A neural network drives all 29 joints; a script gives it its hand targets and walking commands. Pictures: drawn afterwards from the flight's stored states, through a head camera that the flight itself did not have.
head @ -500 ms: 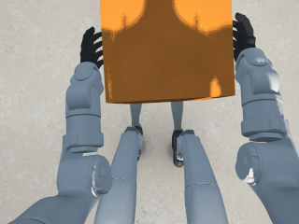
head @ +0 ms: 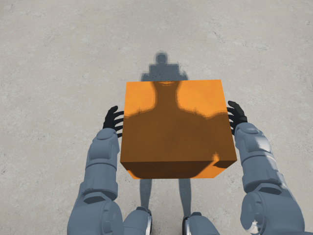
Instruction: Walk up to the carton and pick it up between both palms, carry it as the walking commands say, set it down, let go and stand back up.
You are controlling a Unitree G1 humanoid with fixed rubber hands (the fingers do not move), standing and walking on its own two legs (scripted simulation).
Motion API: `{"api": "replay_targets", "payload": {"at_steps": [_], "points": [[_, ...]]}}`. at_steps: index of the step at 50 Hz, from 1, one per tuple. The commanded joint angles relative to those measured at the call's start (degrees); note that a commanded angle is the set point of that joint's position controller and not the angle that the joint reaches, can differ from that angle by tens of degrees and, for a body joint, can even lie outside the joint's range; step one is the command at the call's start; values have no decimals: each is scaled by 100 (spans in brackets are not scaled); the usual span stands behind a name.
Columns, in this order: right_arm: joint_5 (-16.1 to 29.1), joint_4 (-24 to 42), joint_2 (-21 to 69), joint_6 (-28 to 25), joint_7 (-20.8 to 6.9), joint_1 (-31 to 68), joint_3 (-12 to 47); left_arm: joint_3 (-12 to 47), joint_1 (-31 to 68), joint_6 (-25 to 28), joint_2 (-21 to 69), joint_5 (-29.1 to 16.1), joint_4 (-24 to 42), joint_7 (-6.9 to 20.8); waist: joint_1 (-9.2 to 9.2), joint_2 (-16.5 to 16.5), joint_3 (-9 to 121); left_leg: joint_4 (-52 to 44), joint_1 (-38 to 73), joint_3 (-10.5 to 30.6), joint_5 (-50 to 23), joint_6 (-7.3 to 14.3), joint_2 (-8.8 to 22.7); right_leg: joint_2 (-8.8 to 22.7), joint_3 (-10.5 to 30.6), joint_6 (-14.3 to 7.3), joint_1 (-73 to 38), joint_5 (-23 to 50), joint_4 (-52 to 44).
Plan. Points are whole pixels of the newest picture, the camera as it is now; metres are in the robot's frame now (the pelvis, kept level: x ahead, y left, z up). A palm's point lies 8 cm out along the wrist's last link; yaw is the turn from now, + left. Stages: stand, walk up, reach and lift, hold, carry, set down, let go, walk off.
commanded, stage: reach and lift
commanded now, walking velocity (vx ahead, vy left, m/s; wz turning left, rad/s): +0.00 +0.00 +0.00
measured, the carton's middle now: (173, 133) +0.39 +0.00 -0.06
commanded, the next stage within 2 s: hold in 1.86 s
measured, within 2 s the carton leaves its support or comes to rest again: neither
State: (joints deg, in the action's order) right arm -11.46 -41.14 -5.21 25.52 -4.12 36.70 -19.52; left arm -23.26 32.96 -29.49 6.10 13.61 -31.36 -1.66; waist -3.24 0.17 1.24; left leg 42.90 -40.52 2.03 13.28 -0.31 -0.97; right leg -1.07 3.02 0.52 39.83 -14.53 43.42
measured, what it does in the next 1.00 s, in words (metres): stands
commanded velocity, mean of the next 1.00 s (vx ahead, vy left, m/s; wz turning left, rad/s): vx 0.00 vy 0.00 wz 0.00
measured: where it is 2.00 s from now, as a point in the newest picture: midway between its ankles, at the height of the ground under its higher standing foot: outside the picture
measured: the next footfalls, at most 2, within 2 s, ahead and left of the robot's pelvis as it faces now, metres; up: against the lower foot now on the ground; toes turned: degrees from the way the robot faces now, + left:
none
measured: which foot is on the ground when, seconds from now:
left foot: down 0.00-1.00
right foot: down 0.00-1.00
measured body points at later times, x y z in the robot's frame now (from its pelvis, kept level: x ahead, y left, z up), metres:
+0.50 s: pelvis +0.07 -0.01 +0.04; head +0.06 -0.02 +0.49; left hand +0.34 +0.18 +0.05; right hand +0.38 -0.17 +0.04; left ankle +0.08 +0.12 -0.70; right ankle +0.07 -0.13 -0.70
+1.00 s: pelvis +0.04 +0.00 +0.04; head +0.01 +0.00 +0.49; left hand +0.34 +0.18 +0.07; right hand +0.36 -0.18 +0.07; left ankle +0.08 +0.12 -0.70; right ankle +0.07 -0.13 -0.70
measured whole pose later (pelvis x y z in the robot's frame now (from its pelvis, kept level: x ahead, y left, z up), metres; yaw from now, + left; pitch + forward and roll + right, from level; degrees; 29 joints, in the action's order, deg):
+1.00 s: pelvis +0.04 +0.00 +0.04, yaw +0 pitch -6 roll +0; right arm -12.1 -21.4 0.3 39.6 -3.8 19.7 -14.0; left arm -17.6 17.1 -42.1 7.1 15.1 -15.1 2.4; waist -0.9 0.0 -2.3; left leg 22.6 -7.6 2.6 9.2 -0.3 -0.5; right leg -0.6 2.8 0.5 6.4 -9.8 22.0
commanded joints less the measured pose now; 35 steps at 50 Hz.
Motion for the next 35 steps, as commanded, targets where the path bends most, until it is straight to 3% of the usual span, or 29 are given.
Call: {"api": "replay_targets", "payload": {"at_steps": [1,6,11,15,23,30,35], "points": [[775,491,6235,-267,-1844,3854,2334,3126,3885,242,5727,-1059,51,1969,11,219,3304,-1063,2293,94,532,103,-326,-443,-130,-252,-1198,-522,-982],[852,803,6178,-126,-1845,3052,2539,3203,3070,99,5633,-1079,339,1949,-111,213,3317,-1333,3073,-12,-843,67,-319,-453,-78,-195,-1955,506,-1307],[1128,1686,6159,-65,-1740,2354,3201,3722,2288,22,5617,-1382,1069,1880,-153,172,3515,-1498,3730,24,-2484,-10,-357,-466,28,-155,-2670,1834,-1615],[1356,2401,6314,63,-1568,1847,3814,4169,1811,-88,5507,-1616,1733,1810,-163,233,3519,-1703,3895,64,-3117,-36,-393,-439,113,-75,-3256,2636,-1847],[1605,3482,6375,437,-1279,1321,4493,4735,1221,-457,5338,-1815,2566,1803,-1,280,3220,-1995,3977,80,-2873,-18,-463,-381,144,40,-3924,3123,-2117],[1468,3383,6282,874,-1210,1150,4324,4693,1252,-859,5036,-1707,2718,1858,108,214,2133,-2299,3935,74,-1716,27,-416,-305,136,33,-3866,1952,-2476],[1409,3152,6177,1028,-1263,1669,4074,4460,1638,-1009,4992,-1575,2516,1871,29,128,1331,-2424,3886,35,-836,34,-428,-215,174,-51,-3529,804,-2690]]}}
